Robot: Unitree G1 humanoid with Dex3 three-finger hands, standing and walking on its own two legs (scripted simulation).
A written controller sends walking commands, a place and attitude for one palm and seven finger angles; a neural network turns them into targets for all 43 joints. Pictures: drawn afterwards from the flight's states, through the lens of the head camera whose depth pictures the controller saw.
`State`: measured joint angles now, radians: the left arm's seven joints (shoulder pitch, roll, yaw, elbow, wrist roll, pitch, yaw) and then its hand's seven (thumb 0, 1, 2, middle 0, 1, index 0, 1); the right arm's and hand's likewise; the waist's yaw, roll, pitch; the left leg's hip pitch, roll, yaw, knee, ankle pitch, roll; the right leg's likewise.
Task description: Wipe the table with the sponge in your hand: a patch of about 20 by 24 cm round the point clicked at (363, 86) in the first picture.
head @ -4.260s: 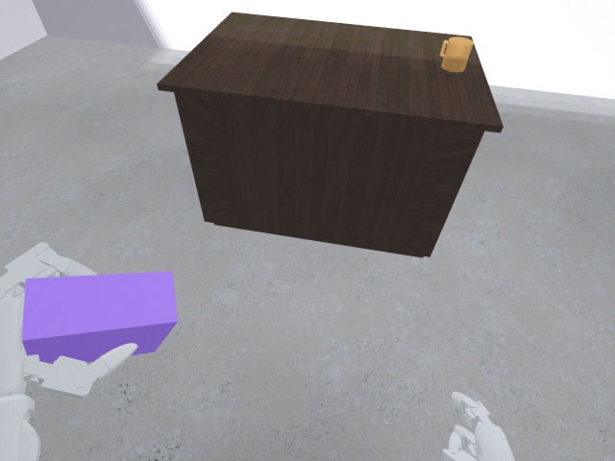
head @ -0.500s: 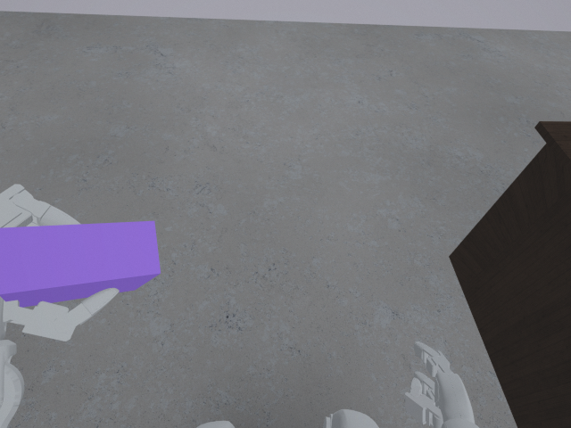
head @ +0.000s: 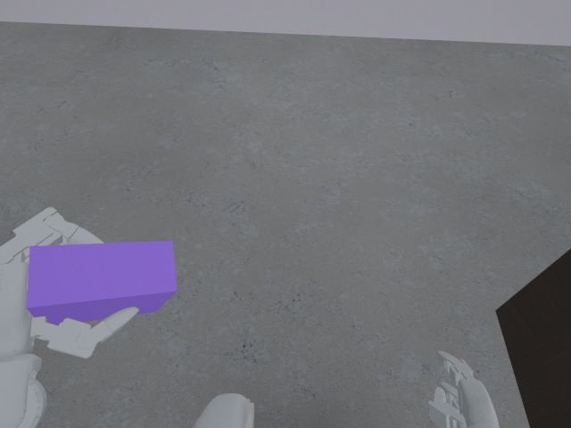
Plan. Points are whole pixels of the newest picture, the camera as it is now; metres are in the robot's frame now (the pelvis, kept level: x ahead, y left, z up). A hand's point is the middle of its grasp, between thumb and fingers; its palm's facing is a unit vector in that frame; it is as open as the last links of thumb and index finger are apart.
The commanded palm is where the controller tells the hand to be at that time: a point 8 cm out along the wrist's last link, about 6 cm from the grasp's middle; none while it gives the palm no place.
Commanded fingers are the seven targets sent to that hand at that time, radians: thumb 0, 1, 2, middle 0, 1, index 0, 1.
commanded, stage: turn to face it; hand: left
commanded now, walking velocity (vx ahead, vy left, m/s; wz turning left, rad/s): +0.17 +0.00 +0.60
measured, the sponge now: (124, 283) +0.24 +0.18 +0.14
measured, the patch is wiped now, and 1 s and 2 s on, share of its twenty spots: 0.00 0.00 0.00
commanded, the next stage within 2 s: none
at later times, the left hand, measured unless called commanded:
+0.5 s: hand (82, 220) +0.29 +0.22 +0.19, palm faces +0.35 -0.85 -0.40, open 9.5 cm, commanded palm +0.23 +0.27 +0.19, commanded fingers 0.00 0.10 1.30 -1.20 -1.60 -1.20 -1.60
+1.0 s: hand (201, 227) +0.28 +0.10 +0.20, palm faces +0.07 -0.86 -0.50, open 9.6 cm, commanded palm +0.24 +0.16 +0.19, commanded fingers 0.00 0.10 1.30 -1.20 -1.60 -1.20 -1.60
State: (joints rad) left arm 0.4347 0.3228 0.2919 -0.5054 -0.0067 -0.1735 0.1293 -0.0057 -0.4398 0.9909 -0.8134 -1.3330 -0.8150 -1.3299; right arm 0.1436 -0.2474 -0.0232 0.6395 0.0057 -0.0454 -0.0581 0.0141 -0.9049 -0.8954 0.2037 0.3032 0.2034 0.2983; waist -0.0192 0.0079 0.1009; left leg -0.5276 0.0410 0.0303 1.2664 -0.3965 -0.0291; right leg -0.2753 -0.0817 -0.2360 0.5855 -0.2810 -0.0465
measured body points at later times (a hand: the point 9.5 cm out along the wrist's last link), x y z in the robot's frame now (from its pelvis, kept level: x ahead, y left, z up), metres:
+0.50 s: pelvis +0.05 +0.01 +0.00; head +0.09 +0.01 +0.45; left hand +0.26 +0.27 +0.21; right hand +0.25 -0.17 -0.08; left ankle +0.09 +0.14 -0.73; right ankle +0.07 -0.10 -0.70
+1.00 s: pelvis -0.01 -0.04 +0.00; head +0.02 -0.07 +0.45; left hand +0.27 +0.15 +0.22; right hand +0.05 -0.36 -0.08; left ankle +0.02 +0.11 -0.68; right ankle +0.06 -0.11 -0.73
